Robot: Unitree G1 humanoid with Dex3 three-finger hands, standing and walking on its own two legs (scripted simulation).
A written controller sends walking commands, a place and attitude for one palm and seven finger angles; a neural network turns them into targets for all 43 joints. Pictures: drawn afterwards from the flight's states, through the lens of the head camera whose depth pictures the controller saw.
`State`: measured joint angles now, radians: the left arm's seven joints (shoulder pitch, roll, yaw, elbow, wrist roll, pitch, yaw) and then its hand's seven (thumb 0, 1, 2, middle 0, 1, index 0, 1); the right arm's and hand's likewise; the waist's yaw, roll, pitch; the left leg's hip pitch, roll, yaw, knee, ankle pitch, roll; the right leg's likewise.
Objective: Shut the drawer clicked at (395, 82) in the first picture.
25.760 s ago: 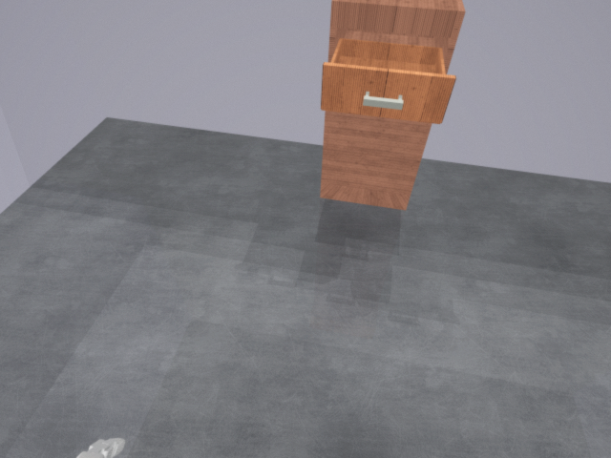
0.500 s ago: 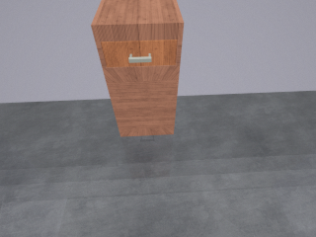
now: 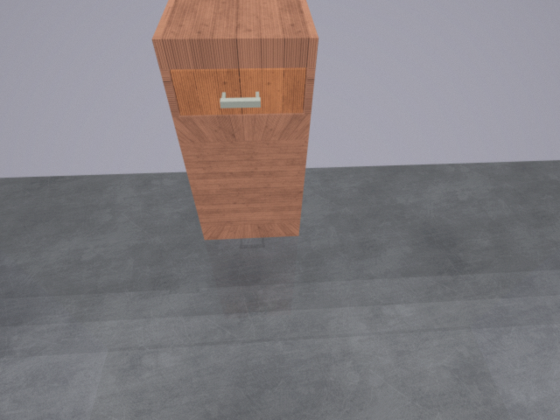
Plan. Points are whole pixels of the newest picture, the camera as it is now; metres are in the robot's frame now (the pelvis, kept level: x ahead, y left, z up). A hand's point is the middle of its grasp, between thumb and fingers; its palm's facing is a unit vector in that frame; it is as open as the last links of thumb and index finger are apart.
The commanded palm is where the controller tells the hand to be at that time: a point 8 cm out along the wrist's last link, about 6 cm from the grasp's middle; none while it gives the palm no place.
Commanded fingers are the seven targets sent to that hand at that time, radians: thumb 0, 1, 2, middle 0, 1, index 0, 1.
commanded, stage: look to check the result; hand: left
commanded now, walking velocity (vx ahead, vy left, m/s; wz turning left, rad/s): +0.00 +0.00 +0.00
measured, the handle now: (240, 98) +0.92 +0.16 -0.05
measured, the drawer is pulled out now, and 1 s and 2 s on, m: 0.00 0.00 0.00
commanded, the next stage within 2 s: stand and wait in 0.46 s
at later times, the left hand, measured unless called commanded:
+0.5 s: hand out of the picture -0.01 +0.15 -0.18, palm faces +0.05 -0.99 -0.16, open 7.4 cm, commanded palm none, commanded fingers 0.00 0.90 0.90 -0.20 -0.30 -0.20 -0.30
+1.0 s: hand out of the picture +0.00 +0.15 -0.18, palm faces +0.05 -0.98 -0.18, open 7.4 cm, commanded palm none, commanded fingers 0.00 0.90 0.90 -0.20 -0.30 -0.20 -0.30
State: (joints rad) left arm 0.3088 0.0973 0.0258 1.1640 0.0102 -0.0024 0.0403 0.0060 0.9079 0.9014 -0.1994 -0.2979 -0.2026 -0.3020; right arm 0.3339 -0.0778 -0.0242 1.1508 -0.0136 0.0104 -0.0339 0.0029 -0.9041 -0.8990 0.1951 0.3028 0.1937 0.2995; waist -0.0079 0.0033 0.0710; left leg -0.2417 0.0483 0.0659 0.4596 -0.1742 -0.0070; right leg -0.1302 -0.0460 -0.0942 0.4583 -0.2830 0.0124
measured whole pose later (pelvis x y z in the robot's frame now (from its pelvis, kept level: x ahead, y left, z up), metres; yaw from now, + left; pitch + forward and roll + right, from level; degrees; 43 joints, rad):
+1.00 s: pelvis +0.01 -0.01 +0.00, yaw +0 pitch -2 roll +0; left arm 0.28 0.12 0.03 1.16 0.01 -0.01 0.04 0.00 0.90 0.90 -0.20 -0.30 -0.20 -0.30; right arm 0.28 -0.12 -0.02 1.15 -0.01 0.00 -0.03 0.00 -0.90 -0.90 0.20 0.30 0.19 0.30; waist 0.00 0.00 0.07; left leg -0.21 0.06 0.06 0.43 -0.18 -0.02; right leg -0.09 -0.03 -0.10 0.42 -0.28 0.00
